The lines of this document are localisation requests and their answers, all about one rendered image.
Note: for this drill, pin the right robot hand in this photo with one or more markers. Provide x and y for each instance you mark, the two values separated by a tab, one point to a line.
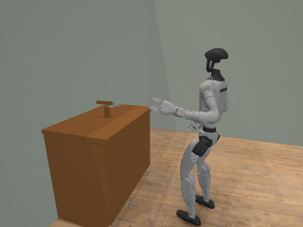
195	127

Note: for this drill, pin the robot right upper arm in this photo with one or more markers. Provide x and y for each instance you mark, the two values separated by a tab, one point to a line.
226	104

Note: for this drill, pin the left robot hand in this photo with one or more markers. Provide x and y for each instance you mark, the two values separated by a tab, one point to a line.
166	107

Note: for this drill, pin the robot right shin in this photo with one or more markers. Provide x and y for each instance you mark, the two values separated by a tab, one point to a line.
204	182

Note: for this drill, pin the robot left foot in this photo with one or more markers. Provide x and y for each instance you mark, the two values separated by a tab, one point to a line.
184	216

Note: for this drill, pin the robot left forearm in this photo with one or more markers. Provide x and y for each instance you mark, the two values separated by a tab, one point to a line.
200	117

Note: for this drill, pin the tap lever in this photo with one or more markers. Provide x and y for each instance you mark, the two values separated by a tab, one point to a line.
115	105

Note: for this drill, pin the robot left upper arm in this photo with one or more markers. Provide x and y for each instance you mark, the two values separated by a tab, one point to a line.
207	91

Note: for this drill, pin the counter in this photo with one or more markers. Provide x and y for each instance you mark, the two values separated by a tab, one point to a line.
96	159

